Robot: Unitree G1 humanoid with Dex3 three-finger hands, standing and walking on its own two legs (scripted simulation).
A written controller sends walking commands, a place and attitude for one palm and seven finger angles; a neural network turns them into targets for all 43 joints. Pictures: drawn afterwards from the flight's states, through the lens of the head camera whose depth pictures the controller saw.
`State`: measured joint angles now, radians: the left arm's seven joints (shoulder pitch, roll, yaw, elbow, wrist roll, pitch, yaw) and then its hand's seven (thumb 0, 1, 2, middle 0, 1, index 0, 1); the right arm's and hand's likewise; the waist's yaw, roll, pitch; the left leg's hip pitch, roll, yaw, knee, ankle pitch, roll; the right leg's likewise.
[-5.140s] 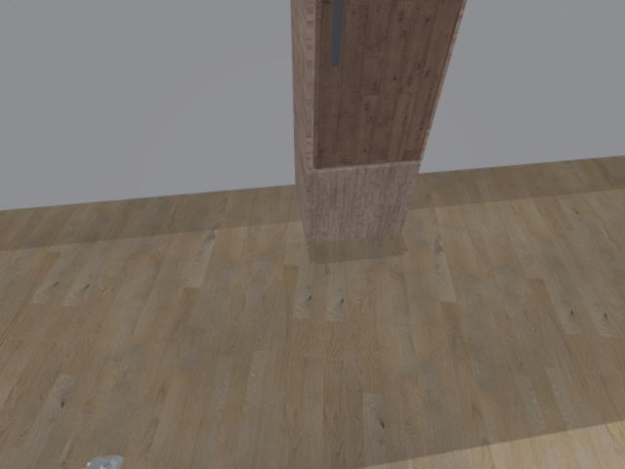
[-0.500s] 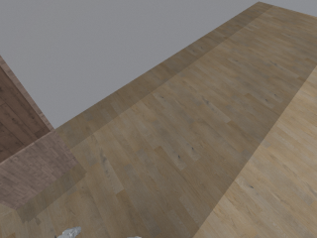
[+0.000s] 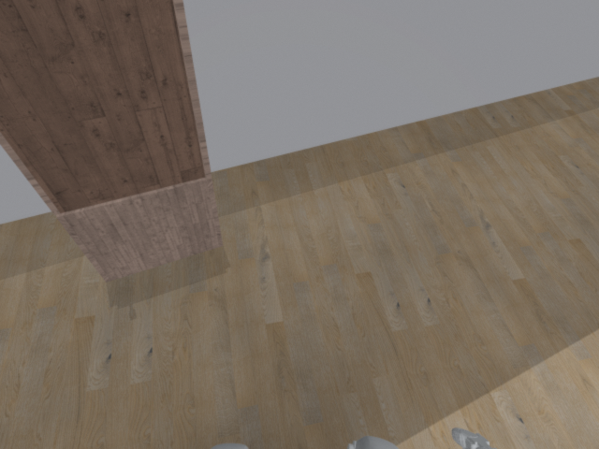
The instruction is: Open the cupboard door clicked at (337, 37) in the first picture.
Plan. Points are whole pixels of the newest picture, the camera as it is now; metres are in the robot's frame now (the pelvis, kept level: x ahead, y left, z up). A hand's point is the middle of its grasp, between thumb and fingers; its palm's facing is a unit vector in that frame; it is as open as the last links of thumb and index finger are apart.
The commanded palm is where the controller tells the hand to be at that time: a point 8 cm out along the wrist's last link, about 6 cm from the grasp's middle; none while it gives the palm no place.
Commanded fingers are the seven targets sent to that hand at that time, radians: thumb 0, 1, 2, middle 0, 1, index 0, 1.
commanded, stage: turn to face it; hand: left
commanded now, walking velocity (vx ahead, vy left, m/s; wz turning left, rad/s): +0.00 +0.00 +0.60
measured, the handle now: out of the picture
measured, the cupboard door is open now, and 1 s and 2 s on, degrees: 0 0 0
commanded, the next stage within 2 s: take the last steps up to it in 0.68 s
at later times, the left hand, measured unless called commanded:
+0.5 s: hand out of the picture +0.06 +0.18 -0.13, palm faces +0.29 -0.92 -0.28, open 7.4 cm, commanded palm none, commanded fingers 0.00 0.90 0.90 -0.20 -0.30 -0.20 -0.30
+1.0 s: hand out of the picture -0.12 +0.20 -0.17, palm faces +0.51 -0.84 -0.21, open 7.4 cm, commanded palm none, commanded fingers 0.00 0.90 0.90 -0.20 -0.30 -0.20 -0.30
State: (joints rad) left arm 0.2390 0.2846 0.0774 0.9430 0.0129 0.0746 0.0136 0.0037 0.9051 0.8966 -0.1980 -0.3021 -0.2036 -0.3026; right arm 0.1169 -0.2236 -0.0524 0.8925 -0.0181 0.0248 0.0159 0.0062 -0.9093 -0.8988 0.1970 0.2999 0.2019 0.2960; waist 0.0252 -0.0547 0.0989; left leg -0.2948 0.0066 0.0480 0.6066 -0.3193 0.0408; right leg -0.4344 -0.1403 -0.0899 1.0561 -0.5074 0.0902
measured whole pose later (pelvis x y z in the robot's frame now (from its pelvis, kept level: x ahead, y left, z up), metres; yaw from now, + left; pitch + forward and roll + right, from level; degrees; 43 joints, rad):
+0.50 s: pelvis +0.00 -0.04 +0.01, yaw +18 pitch -1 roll +1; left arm 0.17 0.18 0.02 0.85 0.01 0.01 0.02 0.00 0.90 0.90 -0.20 -0.30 -0.21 -0.30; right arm 0.24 -0.27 -0.10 0.95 -0.03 0.08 0.02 0.01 -0.91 -0.90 0.20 0.30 0.20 0.30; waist -0.04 0.05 0.06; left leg -0.50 -0.04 -0.05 1.12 -0.40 -0.05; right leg -0.22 -0.06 -0.10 0.53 -0.30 -0.01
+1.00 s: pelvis -0.02 +0.02 +0.02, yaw +27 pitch -1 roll -2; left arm 0.29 0.26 0.06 1.04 0.02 0.04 -0.01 0.00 0.91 0.90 -0.19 -0.30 -0.20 -0.30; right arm 0.19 -0.16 -0.01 0.97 -0.02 -0.02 -0.01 0.00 -0.91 -0.90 0.20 0.30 0.20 0.30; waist 0.04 -0.04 0.03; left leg -0.15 -0.01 0.04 0.42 -0.25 0.06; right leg -0.43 -0.10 -0.06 1.07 -0.37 0.06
